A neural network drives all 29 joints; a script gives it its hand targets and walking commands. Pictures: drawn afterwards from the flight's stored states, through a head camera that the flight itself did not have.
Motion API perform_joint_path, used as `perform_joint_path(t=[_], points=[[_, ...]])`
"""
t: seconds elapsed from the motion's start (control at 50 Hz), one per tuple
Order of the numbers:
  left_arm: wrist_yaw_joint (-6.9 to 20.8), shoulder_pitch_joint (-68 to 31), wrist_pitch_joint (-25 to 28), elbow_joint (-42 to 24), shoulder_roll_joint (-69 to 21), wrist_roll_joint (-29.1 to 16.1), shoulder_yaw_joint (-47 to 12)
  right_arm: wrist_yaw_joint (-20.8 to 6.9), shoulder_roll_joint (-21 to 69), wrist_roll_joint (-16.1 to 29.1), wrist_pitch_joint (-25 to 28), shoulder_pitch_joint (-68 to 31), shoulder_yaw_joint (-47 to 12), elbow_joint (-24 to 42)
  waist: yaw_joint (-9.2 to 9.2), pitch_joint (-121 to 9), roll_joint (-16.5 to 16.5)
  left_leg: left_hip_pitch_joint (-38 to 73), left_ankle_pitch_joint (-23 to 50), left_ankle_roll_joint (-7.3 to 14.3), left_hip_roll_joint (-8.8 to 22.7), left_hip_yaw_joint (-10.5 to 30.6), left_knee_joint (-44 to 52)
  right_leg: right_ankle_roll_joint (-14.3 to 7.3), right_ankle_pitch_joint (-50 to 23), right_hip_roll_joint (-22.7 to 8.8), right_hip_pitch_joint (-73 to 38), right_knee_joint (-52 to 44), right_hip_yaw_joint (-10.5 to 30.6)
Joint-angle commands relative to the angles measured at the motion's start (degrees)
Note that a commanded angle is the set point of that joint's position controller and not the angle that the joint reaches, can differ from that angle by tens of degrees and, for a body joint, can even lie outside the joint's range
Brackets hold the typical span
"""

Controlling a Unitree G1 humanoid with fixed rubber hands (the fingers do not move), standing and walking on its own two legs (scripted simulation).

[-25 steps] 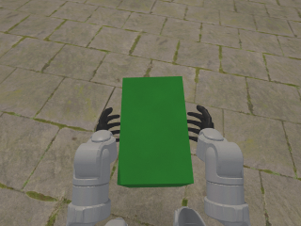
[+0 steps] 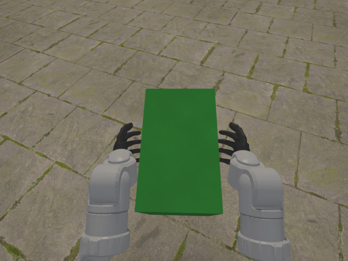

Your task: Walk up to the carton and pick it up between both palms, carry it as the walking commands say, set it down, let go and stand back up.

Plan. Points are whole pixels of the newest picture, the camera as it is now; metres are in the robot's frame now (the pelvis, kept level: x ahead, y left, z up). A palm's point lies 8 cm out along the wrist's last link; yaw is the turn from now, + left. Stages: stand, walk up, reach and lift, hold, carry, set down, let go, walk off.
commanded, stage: carry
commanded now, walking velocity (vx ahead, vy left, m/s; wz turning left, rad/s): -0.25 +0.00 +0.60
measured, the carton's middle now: (179, 157) +0.36 -0.02 +0.01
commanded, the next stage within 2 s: none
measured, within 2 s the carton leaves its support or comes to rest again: neither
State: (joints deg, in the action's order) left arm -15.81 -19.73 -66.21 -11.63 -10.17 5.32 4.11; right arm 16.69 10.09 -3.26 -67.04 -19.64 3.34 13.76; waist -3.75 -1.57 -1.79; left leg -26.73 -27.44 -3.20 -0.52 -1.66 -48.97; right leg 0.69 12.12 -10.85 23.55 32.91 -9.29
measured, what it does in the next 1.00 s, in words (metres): walks backwards, turning left: left foot, then right foot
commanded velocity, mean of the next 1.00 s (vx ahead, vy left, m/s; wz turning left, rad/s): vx -0.25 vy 0.00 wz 0.60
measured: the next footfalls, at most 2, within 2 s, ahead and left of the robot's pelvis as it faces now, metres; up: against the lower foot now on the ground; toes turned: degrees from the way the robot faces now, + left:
left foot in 0.08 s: +0.00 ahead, +0.17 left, +0.00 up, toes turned +5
right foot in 0.42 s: -0.15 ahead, -0.07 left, +0.00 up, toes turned +11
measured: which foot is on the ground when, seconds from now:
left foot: up 0.00-0.06, down 0.08-0.42, up 0.44-0.76, down 0.78-1.00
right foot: down 0.00-0.08, up 0.10-0.40, down 0.42-0.78, up 0.80-1.00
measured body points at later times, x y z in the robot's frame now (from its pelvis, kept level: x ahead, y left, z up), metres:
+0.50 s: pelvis -0.20 +0.02 -0.01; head -0.17 +0.01 +0.44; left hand +0.06 +0.22 +0.07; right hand +0.14 -0.02 +0.06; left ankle -0.10 +0.15 -0.70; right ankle -0.19 -0.07 -0.74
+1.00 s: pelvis -0.39 +0.01 -0.01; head -0.38 +0.04 +0.44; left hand -0.24 +0.30 +0.05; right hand -0.07 +0.11 +0.06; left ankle -0.38 +0.15 -0.74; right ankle -0.32 -0.10 -0.66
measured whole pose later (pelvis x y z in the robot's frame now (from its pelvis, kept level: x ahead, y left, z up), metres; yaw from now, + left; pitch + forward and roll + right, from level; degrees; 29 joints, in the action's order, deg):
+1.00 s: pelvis -0.39 +0.01 -0.01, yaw +35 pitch +3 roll -1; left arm -16.2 -15.6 -67.8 -13.3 -8.9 1.4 1.7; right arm 14.4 9.8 -6.1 -65.6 -18.5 4.1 10.1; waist 4.7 1.0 0.0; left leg -27.8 -8.1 0.8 -1.8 3.9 -33.3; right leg 4.3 25.5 -3.9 34.1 66.6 -4.3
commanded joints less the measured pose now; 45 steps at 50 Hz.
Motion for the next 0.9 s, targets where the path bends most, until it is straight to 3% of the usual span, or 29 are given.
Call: perform_joint_path(t=[0.0, 0.02, 0.04, 0.06, 0.08, 0.1, 0.14, 0.18, 0.24, 0.32, 0.38, 0.4, 0.42, 0.44, 0.46, 0.48, 0.5, 0.54, 0.56, 0.62, 0.68, 0.72, 0.74, 0.76, 0.78, 0.8, 0.82, 0.86, 0.88], points=[[10.7, -9.7, 1.1, -4.0, -56.6, -14.7, -22.3, -12.5, 59.2, 17.1, -0.1, -14.9, -27.6, 1.1, 4.53, -22.0, -14.0, 1.3, 2.9, 0.0, -1.6, -4.6, 15.2, -5.1, -41.1, -11.0, -22.2, 0.8, 4.7], [10.6, -9.4, 0.9, -3.1, -56.9, -14.7, -22.5, -12.7, 59.3, 16.8, -0.3, -14.3, -27.1, 0.3, 3.81, -21.4, -12.0, 6.0, 11.4, 0.3, -0.3, -3.0, 24.1, -2.5, -36.4, -10.5, -18.6, 2.6, 3.7], [10.6, -10.0, 0.9, -2.8, -57.6, -14.9, -23.1, -12.9, 59.4, 16.3, -0.3, -14.0, -26.5, -0.1, 3.5, -21.0, -6.8, 12.3, 16.6, 0.8, 3.1, 3.2, 27.1, 0.2, -24.9, -8.8, -11.9, 6.7, 3.0], [10.6, -11.2, 0.9, -3.1, -58.1, -15.3, -24.0, -13.1, 58.7, 15.8, -0.2, -13.3, -25.6, -0.5, 3.32, -20.5, 4.2, 21.3, 40.4, 3.2, 12.5, 15.3, 25.4, 3.2, -1.0, -5.2, 1.8, 14.1, 1.7], [11.1, -14.0, 1.1, -4.9, -59.5, -16.7, -25.8, -13.3, 58.5, 15.4, 0.4, -12.9, -23.8, -1.6, 2.87, -19.7, 24.3, 22.6, 70.3, 11.4, 24.2, 29.5, 20.8, 5.2, 28.1, 4.0, 14.3, 22.7, -1.3], [11.3, -17.4, 1.5, -5.4, -60.6, -17.2, -26.8, -13.8, 60.0, 15.7, 0.6, -14.2, -23.3, -0.7, 3.4, -20.7, 18.5, 21.1, 78.3, 12.2, 21.8, 24.4, 19.1, 5.0, 27.8, 3.8, 12.2, 32.9, 5.1], [12.4, -22.4, 1.8, -8.1, -63.3, -21.0, -30.6, -14.2, 60.6, 14.6, 1.7, -14.1, -21.9, 0.0, 3.8, -21.3, 12.8, 17.6, 54.7, 9.7, 14.8, 15.1, 20.0, 3.9, 18.1, 3.7, 11.6, 39.3, 7.3], [12.9, -25.4, 2.1, -9.7, -64.3, -23.0, -32.9, -14.0, 60.2, 13.5, 2.8, -14.0, -20.7, 0.3, 3.85, -21.3, 14.0, 16.3, 37.8, 8.9, 11.9, 12.7, 21.9, 3.2, 11.9, 4.9, 11.3, 38.3, 6.5], [12.8, -23.6, 2.4, -10.0, -63.9, -23.5, -33.5, -13.2, 58.1, 12.4, 4.0, -13.3, -20.5, 2.8, 3.22, -21.9, 12.4, 16.3, 25.3, 8.4, 11.7, 17.4, 26.4, 2.6, 13.2, 8.0, 8.4, 29.9, 6.1], [12.3, -19.2, 2.3, -8.9, -62.1, -22.5, -32.6, -12.5, 57.1, 12.1, 3.9, -11.4, -21.9, 3.6, 2.58, -24.2, 12.5, 16.9, 22.6, 9.6, 12.8, 24.5, 31.8, 1.6, 15.9, 11.4, 1.0, 15.1, 6.2], [12.1, -15.6, 2.1, -7.9, -61.4, -20.9, -30.4, -12.5, 57.8, 13.3, 3.5, -12.1, -24.1, 4.2, 3.33, -25.6, 12.3, 11.9, 20.6, 6.3, 9.1, 22.8, 32.9, 0.0, 14.7, 11.8, -12.4, -3.2, 4.5], [12.1, -14.5, 2.0, -7.1, -61.4, -20.1, -29.4, -12.5, 58.1, 13.6, 3.2, -12.3, -25.1, 3.9, 4.07, -24.2, 10.2, 6.0, 19.9, 4.5, 6.7, 20.7, 30.4, -0.9, 10.8, 9.3, -19.2, -11.9, 5.6], [12.2, -13.9, 1.9, -6.3, -60.8, -19.1, -28.4, -12.5, 58.3, 13.6, 2.8, -11.9, -25.9, 3.5, 4.64, -21.9, 1.1, -2.6, 14.7, 2.5, 1.3, 15.5, 22.9, -4.1, 9.6, 0.5, -23.2, -17.3, 13.7], [12.1, -13.0, 2.4, -5.7, -61.6, -18.1, -27.4, -12.9, 58.6, 14.6, 2.6, -14.8, -27.7, 7.1, 5.53, -20.0, -20.5, -11.3, -3.9, 0.6, -6.8, 5.4, 0.0, -13.8, -6.7, -20.0, -17.3, -18.5, 31.9], [12.5, -15.2, 2.6, -8.0, -63.1, -19.6, -27.7, -12.9, 59.8, 15.6, 3.2, -18.0, -27.8, 8.8, 4.36, -16.0, -13.3, -15.0, -5.6, 1.7, -3.1, 5.5, -14.7, -15.3, -26.2, -22.5, -13.5, -15.7, 24.8], [12.7, -15.0, 2.4, -8.1, -62.5, -18.4, -26.5, -13.2, 61.1, 17.1, 3.0, -19.8, -29.3, 7.9, 3.94, -17.2, -3.8, -11.4, -2.2, 2.4, -2.3, 7.3, -20.8, -13.0, -30.0, -17.0, -11.9, -12.7, 17.1], [12.7, -15.2, 2.5, -8.8, -61.5, -17.6, -26.6, -13.4, 61.2, 17.7, 3.0, -19.7, -30.0, 7.7, 3.52, -19.0, -0.7, -9.1, 0.9, 2.5, -1.7, 7.4, -23.3, -10.5, -29.4, -12.7, -11.9, -10.0, 11.0], [12.5, -14.9, 2.7, -10.1, -59.5, -16.9, -25.3, -13.4, 60.8, 18.9, 2.7, -19.8, -31.7, 8.8, 3.3, -19.2, -3.7, -9.3, 3.7, 1.3, -0.9, 4.2, -20.7, -8.0, -31.1, -8.2, -16.0, -5.9, 4.6], [12.3, -15.1, 2.7, -10.6, -58.0, -16.7, -24.7, -13.1, 60.3, 18.9, 2.4, -19.6, -31.8, 8.4, 3.47, -18.9, -5.9, -9.1, 2.7, 0.8, -1.0, 1.9, -15.6, -6.9, -31.8, -7.5, -17.2, -5.4, 4.1], [11.6, -12.0, 1.9, -8.6, -55.1, -15.7, -23.7, -12.3, 59.0, 18.3, 1.1, -17.2, -31.6, 6.3, 4.57, -20.0, -11.9, -6.3, -0.7, 0.5, -1.7, -2.9, -3.4, -7.4, -37.6, -9.1, -20.6, -4.7, 4.7], [11.2, -9.6, 1.1, -6.7, -54.4, -14.8, -23.5, -12.1, 57.7, 17.6, 0.0, -15.3, -30.5, 4.7, 5.22, -21.6, -14.2, -2.5, -0.5, 0.5, -2.1, -5.3, 6.9, -6.8, -42.4, -10.8, -22.9, -1.6, 4.8], [11.0, -9.6, 0.7, -5.5, -55.0, -15.0, -23.9, -12.3, 57.8, 17.1, -0.5, -13.8, -29.5, 3.3, 4.25, -22.0, -12.1, 4.3, 8.2, 1.0, -0.7, -4.4, 19.9, -3.7, -35.7, -10.7, -19.3, 2.1, 3.5], [11.1, -10.0, 0.6, -5.2, -55.3, -15.3, -24.4, -12.5, 57.8, 16.5, -0.6, -13.5, -28.7, 2.8, 3.79, -21.5, -7.2, 10.4, 14.3, 1.3, 2.1, -0.1, 26.1, -0.9, -25.5, -9.2, -13.5, 5.9, 2.3], [11.2, -11.1, 0.5, -5.2, -55.4, -15.7, -25.0, -12.7, 57.3, 15.8, -0.6, -12.6, -27.7, 2.1, 3.34, -20.5, 0.7, 19.4, 31.6, 2.7, 9.3, 10.1, 26.1, 2.5, -4.7, -6.8, -1.0, 11.3, 2.0], [11.6, -11.6, 0.6, -5.9, -57.0, -16.5, -26.2, -12.8, 56.6, 15.1, -0.2, -11.7, -26.5, 1.1, 3.11, -18.7, 20.0, 24.7, 63.0, 9.6, 23.8, 27.4, 21.9, 6.0, 25.0, 1.8, 15.7, 20.3, -3.2], [11.8, -14.2, 1.0, -6.0, -58.4, -17.3, -27.2, -13.3, 58.3, 15.7, 0.1, -12.1, -26.2, 1.5, 3.65, -19.6, 16.7, 22.9, 79.5, 11.8, 23.5, 23.2, 19.3, 5.5, 27.4, 2.2, 13.8, 30.2, 3.1], [12.4, -17.8, 1.2, -7.5, -60.8, -19.7, -29.9, -13.7, 59.2, 14.7, 0.5, -11.5, -24.5, 1.2, 3.46, -20.3, 14.5, 21.5, 72.5, 11.1, 19.9, 19.3, 19.2, 5.1, 24.4, 2.2, 14.2, 35.1, 4.8], [13.2, -24.0, 1.5, -10.2, -63.2, -23.1, -33.5, -14.0, 60.3, 13.7, 1.6, -11.8, -22.4, 0.9, 3.63, -21.1, 14.4, 17.6, 48.8, 10.5, 14.5, 13.5, 20.4, 4.2, 14.8, 2.9, 14.0, 40.6, 6.8], [13.4, -24.8, 1.9, -11.3, -63.8, -23.9, -34.4, -14.0, 60.5, 13.5, 2.3, -12.2, -22.2, 1.7, 3.68, -21.4, 13.9, 16.4, 40.5, 10.0, 12.9, 11.9, 21.3, 4.1, 12.2, 3.7, 13.4, 41.4, 6.4]])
